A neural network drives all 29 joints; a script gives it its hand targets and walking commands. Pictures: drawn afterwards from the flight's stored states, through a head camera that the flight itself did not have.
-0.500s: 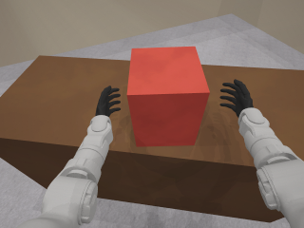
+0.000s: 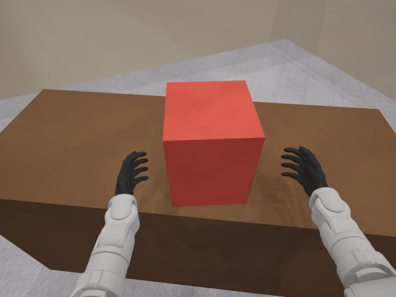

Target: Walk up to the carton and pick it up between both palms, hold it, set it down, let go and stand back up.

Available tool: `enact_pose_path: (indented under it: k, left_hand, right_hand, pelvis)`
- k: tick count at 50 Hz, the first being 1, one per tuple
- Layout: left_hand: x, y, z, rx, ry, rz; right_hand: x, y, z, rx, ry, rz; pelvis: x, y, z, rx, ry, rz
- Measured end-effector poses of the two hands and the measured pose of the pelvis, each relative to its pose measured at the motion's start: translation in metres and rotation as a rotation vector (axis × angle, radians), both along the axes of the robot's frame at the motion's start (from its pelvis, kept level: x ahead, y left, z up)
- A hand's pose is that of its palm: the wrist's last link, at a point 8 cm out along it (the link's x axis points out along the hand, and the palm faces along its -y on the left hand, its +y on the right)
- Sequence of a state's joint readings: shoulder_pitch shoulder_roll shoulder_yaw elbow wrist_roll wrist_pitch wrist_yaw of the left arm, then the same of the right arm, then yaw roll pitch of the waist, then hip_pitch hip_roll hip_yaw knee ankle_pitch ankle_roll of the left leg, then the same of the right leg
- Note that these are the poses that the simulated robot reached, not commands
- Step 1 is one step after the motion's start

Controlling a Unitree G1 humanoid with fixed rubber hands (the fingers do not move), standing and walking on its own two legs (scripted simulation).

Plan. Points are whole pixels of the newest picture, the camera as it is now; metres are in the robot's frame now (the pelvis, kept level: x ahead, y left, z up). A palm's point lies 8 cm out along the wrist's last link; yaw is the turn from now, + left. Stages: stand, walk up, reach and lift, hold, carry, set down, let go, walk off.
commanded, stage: set down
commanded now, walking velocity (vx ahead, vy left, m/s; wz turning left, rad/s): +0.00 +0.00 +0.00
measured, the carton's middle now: (207, 145) +0.49 +0.00 +0.03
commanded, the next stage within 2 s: none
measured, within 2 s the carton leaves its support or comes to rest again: neither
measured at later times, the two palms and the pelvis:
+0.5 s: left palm (124, 214) +0.27 +0.17 +0.05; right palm (336, 224) +0.26 -0.24 +0.04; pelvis -0.01 +0.01 +0.00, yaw -1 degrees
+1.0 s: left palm (110, 252) +0.21 +0.18 +0.04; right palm (347, 262) +0.20 -0.23 +0.04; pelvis +0.00 +0.01 +0.00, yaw -2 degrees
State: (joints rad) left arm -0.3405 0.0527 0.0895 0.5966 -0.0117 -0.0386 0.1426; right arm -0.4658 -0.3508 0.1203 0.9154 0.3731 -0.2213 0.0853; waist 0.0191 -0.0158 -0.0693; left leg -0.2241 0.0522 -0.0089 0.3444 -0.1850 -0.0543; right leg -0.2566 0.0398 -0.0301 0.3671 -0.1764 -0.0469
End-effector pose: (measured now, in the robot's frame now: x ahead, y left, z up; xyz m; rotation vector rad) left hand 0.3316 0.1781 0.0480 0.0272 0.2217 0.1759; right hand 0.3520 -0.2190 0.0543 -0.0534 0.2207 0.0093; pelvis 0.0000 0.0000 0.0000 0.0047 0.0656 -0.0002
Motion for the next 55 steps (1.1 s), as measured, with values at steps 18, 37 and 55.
enact_pose_path:
  k: [18,37,55]
  left_hand:
    - [-0.054,-0.005,-0.008,0.004,0.032,0.003]
    - [-0.085,-0.006,-0.016,-0.008,0.073,0.027]
    - [-0.148,0.006,-0.027,-0.006,0.123,0.043]
  right_hand:
    - [-0.082,-0.015,-0.013,-0.008,0.037,0.002]
    - [-0.11,-0.02,-0.015,-0.011,0.046,0.003]
    - [-0.18,-0.021,-0.021,-0.017,0.085,-0.034]
  pelvis:
    - [-0.012,0.006,0.002,0.006,-0.066,-0.018]
    - [-0.005,0.004,0.003,0.007,-0.105,-0.021]
    - [-0.001,0.01,0.004,0.0,-0.155,-0.04]
